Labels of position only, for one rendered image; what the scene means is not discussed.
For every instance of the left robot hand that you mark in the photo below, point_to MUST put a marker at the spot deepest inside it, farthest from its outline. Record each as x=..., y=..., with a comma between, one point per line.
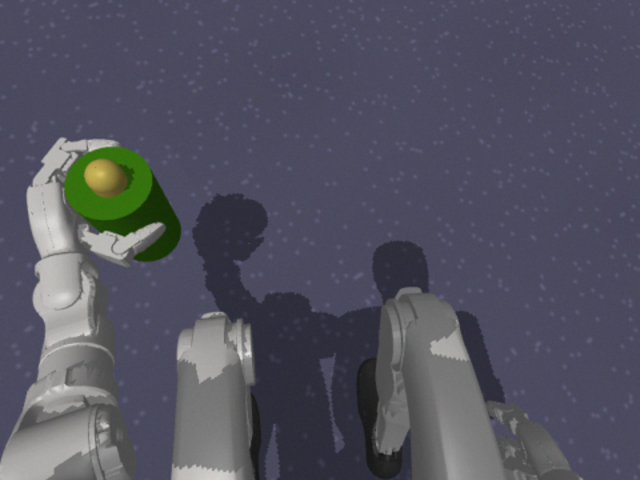
x=57, y=227

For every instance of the bottle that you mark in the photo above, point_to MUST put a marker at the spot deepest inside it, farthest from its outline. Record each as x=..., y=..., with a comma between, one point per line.
x=115, y=190

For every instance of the right robot hand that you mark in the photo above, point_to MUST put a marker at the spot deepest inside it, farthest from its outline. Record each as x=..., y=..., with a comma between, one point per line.
x=533, y=453

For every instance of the left robot arm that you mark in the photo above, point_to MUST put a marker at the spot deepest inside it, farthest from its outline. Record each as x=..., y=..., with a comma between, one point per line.
x=70, y=427

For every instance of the right robot foot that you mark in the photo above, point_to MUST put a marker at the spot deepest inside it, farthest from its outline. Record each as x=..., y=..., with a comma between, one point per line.
x=381, y=465

